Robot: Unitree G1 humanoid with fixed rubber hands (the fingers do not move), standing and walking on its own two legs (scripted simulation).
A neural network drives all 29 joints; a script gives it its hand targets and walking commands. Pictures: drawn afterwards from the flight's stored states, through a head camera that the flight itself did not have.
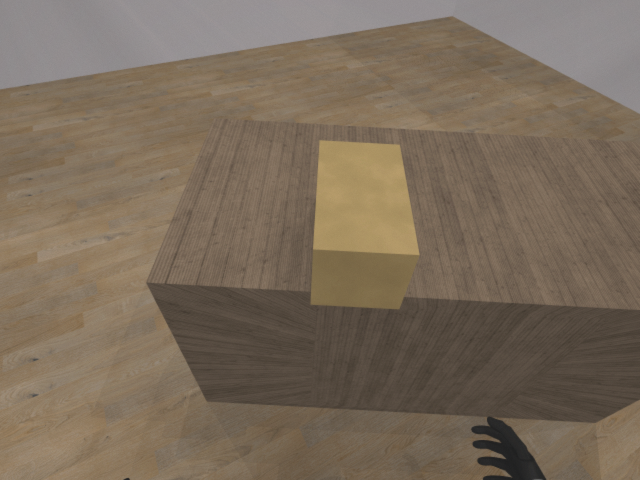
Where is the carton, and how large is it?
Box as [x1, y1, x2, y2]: [310, 140, 419, 308]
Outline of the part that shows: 320,140 310,304 399,308 419,255 399,145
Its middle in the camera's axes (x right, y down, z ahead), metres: +0.07 -0.03 +0.73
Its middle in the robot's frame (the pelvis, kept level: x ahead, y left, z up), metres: +0.56 -0.07 -0.05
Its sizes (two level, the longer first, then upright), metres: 0.285 0.161 0.156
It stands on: a pedestal, 0.64 m high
